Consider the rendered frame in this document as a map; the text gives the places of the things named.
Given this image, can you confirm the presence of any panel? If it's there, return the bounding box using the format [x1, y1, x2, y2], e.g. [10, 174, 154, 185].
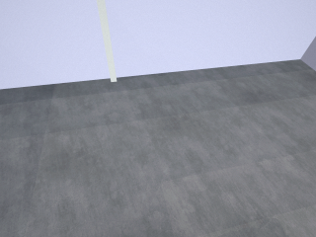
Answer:
[96, 0, 117, 82]

